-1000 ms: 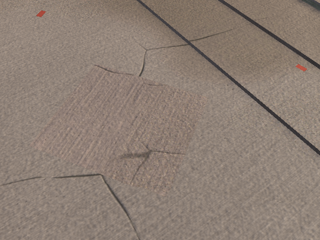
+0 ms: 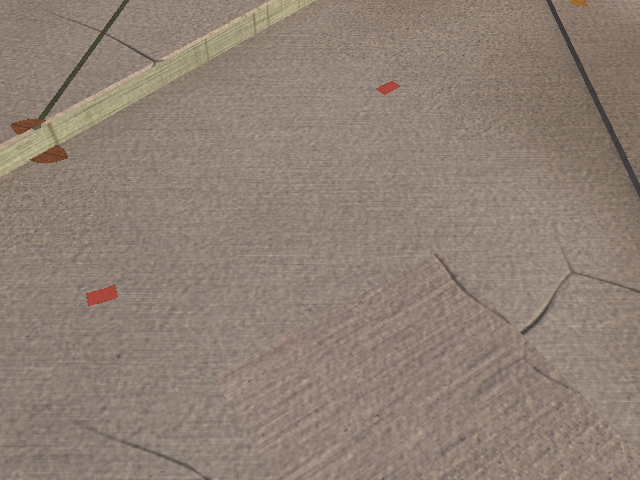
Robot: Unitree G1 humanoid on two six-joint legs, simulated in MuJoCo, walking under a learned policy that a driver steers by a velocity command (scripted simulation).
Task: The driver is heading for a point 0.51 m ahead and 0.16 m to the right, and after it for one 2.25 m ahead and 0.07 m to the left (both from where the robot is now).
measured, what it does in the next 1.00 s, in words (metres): goes down, turning right: right foot, then left foot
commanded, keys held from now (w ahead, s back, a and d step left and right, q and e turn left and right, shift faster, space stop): w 0.16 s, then w+e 0.08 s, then e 0.50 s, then q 0.26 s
